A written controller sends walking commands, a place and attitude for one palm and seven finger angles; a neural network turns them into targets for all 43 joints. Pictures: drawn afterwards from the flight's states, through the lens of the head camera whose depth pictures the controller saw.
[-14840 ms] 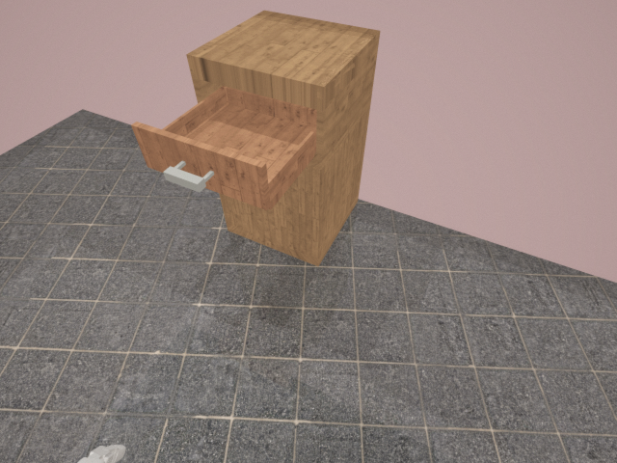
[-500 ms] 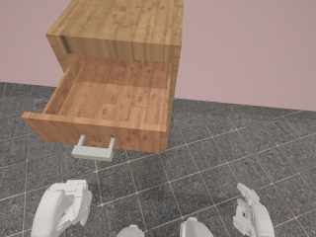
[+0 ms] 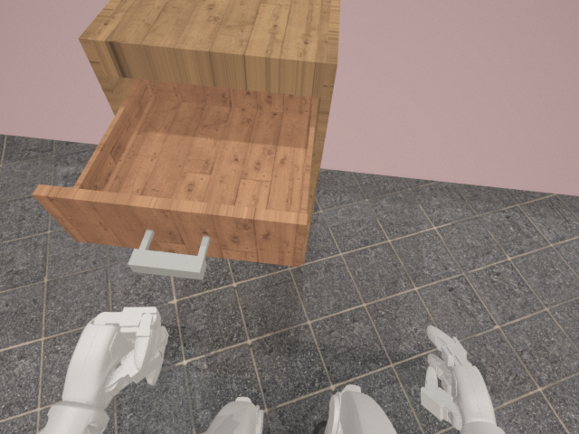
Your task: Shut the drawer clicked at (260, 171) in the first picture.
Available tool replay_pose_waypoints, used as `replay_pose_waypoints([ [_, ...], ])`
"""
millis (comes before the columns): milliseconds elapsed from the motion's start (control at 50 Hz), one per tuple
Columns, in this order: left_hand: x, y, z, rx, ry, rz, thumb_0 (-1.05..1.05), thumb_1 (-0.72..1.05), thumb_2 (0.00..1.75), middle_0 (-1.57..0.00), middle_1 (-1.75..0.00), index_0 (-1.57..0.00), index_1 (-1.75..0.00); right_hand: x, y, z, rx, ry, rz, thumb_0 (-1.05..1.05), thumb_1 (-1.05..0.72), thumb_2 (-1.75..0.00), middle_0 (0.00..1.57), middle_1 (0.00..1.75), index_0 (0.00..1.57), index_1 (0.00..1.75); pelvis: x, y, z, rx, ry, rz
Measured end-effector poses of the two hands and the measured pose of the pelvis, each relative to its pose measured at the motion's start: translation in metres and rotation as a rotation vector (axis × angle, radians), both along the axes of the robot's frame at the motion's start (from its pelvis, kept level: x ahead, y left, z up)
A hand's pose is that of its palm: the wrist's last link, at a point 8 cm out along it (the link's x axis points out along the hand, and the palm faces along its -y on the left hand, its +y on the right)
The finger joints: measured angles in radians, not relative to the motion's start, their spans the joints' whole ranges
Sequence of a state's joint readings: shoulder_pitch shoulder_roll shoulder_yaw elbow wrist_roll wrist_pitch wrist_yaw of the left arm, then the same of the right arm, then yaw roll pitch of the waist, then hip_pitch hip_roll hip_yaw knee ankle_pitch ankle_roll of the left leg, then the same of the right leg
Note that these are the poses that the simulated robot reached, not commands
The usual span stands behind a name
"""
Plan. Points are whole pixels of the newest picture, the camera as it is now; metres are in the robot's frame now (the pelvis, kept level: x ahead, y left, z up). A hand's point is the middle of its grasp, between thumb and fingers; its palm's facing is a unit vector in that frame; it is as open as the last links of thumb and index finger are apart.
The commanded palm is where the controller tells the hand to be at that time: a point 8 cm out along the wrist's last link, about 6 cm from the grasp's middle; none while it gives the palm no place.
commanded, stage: bring the fist close to the handle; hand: left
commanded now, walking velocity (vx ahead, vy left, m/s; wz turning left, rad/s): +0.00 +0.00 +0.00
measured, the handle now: (172, 251) +0.38 +0.21 -0.03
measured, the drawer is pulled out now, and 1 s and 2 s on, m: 0.29 0.29 0.21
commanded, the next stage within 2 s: push the drawer shut in 1.10 s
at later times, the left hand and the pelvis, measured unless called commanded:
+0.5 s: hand (177, 333) +0.25 +0.17 -0.01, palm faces -0.11 -0.99 -0.04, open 3.3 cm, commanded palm +0.24 +0.22 -0.01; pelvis -0.01 +0.01 -0.03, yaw -1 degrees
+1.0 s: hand (186, 317) +0.28 +0.17 -0.04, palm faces -0.10 -0.99 -0.05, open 3.3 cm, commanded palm +0.27 +0.22 -0.03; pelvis -0.01 +0.01 -0.05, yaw -1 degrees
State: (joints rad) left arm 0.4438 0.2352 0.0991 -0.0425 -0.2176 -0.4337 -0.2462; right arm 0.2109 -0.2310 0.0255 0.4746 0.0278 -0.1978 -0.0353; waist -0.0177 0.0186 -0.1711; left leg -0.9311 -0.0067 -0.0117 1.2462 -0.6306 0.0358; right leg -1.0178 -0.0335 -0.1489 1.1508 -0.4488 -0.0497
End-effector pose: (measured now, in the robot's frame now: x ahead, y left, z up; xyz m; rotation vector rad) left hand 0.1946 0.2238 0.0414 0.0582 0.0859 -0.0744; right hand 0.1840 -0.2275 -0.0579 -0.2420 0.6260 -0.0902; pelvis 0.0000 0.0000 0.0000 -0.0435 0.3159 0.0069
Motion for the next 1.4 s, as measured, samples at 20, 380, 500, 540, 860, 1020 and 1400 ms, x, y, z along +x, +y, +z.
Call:
replay_pose_waypoints([
  [20,0.003,0.0,-0.002,-0.001,-0.001,-0.003,0.02,0.9,0.9,-1.4,-1.6,-1.4,-1.6,-0.002,0.0,-0.002,-0.001,0.007,-0.003,0.01,-0.9,-0.9,0.2,0.3,0.2,0.3,0.0,0.0,-0.001,0.0,0.003,-0.001],
  [380,0.029,0.002,-0.039,-0.023,-0.013,-0.031,0.02,0.9,0.9,-1.4,-1.6,-1.4,-1.6,-0.02,-0.002,-0.033,-0.031,0.101,-0.005,0.01,-0.9,-0.9,0.2,0.3,0.2,0.3,-0.007,0.011,-0.023,-0.004,0.072,-0.009],
  [500,0.041,-0.002,-0.053,-0.02,-0.024,-0.037,0.02,0.9,0.9,-1.4,-1.6,-1.4,-1.6,-0.018,0.003,-0.047,-0.027,0.123,0.016,0.01,-0.9,-0.9,0.2,0.3,0.2,0.3,-0.011,0.013,-0.034,-0.005,0.095,-0.009],
  [540,0.046,-0.003,-0.057,-0.019,-0.026,-0.039,0.02,0.9,0.9,-1.4,-1.6,-1.4,-1.6,-0.018,0.005,-0.052,-0.025,0.132,0.023,0.01,-0.9,-0.9,0.2,0.3,0.2,0.3,-0.013,0.013,-0.037,-0.005,0.102,-0.008],
  [860,0.073,-0.002,-0.075,-0.014,-0.018,-0.033,0.02,0.9,0.9,-1.4,-1.6,-1.4,-1.6,-0.028,0.0,-0.077,-0.012,0.226,0.002,0.01,-0.9,-0.89,0.2,0.3,0.2,0.3,-0.015,0.01,-0.049,-0.004,0.138,-0.013],
  [1020,0.07,-0.003,-0.076,-0.01,-0.007,-0.028,0.02,0.9,0.9,-1.4,-1.6,-1.4,-1.6,-0.029,-0.005,-0.075,-0.023,0.239,-0.001,0.01,-0.9,-0.89,0.2,0.3,0.2,0.3,-0.014,0.009,-0.047,-0.003,0.142,-0.01],
  [1400,0.086,-0.004,-0.077,-0.003,-0.03,-0.031,0.01,0.89,0.91,-1.4,-1.6,-1.4,-1.6,-0.021,-0.004,-0.076,-0.03,0.237,0.009,0.01,-0.9,-0.9,0.2,0.3,0.2,0.3,-0.012,0.007,-0.048,-0.005,0.146,-0.006],
])
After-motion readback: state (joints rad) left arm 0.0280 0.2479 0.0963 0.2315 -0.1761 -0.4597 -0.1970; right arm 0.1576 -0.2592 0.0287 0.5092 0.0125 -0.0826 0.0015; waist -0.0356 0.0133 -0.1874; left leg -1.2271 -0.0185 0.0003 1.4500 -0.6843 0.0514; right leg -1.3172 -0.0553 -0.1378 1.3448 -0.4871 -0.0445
